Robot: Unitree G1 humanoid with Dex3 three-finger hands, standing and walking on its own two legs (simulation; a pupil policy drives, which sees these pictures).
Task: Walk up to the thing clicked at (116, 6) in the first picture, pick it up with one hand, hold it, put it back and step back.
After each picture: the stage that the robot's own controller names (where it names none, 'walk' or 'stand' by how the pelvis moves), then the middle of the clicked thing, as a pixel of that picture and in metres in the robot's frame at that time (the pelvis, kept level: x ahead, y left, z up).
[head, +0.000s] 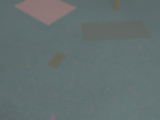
stand; (117, 1) +2.23 -0.51 -0.65
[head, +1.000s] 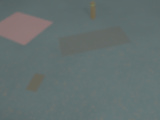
walk; (92, 10) +2.13 -0.04 -0.63
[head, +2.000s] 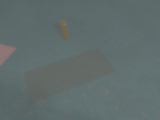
walk; (64, 30) +1.52 +0.28 -0.64
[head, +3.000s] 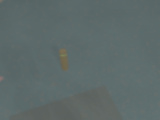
walk; (64, 60) +1.02 +0.24 -0.65
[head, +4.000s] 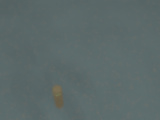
walk; (58, 97) +0.63 +0.20 -0.63
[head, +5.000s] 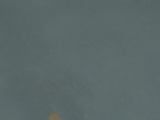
stand; out of the picture +0.41 +0.20 -0.63
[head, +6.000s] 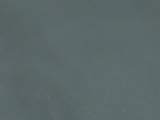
stand; out of the picture +0.37 +0.19 -0.65
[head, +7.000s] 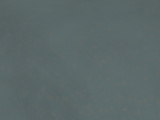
stand; out of the picture +0.38 +0.19 -0.66
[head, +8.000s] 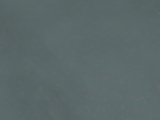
stand; out of the picture +0.37 +0.20 -0.66
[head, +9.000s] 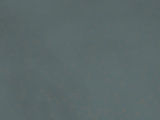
stand; out of the picture +0.37 +0.20 -0.66
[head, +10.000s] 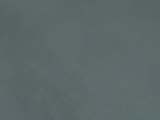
stand; out of the picture +0.37 +0.19 -0.66
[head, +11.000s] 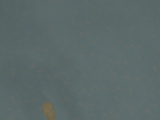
go down; (49, 112) +0.39 +0.19 -0.61
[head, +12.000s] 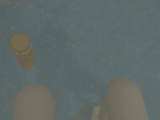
go down; (24, 54) +0.47 +0.21 -0.24
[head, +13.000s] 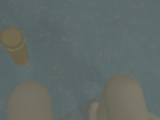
close in; (17, 50) +0.47 +0.22 -0.23
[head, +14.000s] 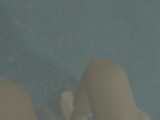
close in; out of the picture +0.46 +0.26 -0.16
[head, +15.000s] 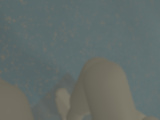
close; out of the picture +0.45 +0.27 -0.16
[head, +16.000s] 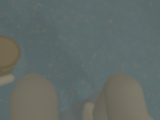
lift; (0, 64) +0.35 +0.25 -0.09
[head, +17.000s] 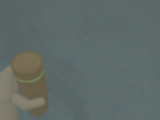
hold; (34, 89) +0.30 +0.16 +0.06
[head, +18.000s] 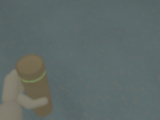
hold; (38, 90) +0.31 +0.15 +0.04
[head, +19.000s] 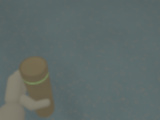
crouch; (40, 91) +0.31 +0.15 +0.03
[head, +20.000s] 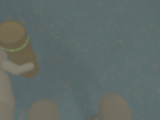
crouch; (22, 55) +0.42 +0.18 -0.04
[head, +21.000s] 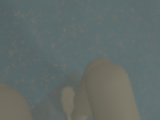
lower; out of the picture +0.45 +0.26 -0.17
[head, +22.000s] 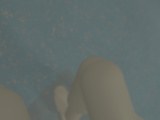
lower; out of the picture +0.46 +0.26 -0.17
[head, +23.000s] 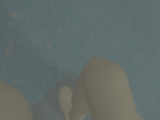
lower; out of the picture +0.44 +0.26 -0.17
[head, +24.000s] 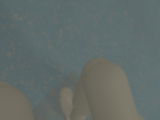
lower; out of the picture +0.44 +0.26 -0.16
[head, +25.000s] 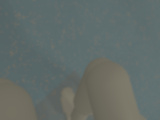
loosen; out of the picture +0.43 +0.24 -0.16
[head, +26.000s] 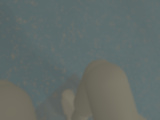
withdraw; out of the picture +0.44 +0.24 -0.17
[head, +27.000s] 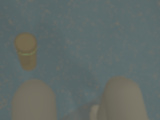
walk; (27, 55) +0.45 +0.20 -0.22
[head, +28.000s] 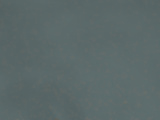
stand; out of the picture +0.37 +0.16 -0.58
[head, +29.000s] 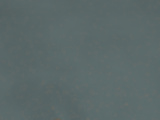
stand; out of the picture +0.39 +0.16 -0.60
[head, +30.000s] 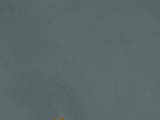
stand; out of the picture +0.38 +0.16 -0.60
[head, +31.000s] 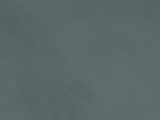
walk; out of the picture +0.39 +0.16 -0.66
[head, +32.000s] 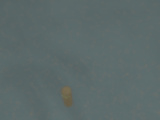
walk; (67, 97) +0.51 +0.13 -0.63
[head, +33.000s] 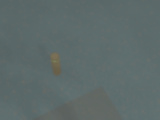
walk; (56, 64) +0.79 +0.21 -0.63
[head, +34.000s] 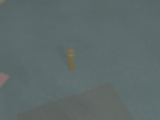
stand; (71, 60) +1.03 +0.16 -0.64
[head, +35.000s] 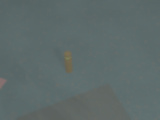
stand; (68, 62) +1.02 +0.16 -0.66
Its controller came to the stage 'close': yes
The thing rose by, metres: 0.69
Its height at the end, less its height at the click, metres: +0.00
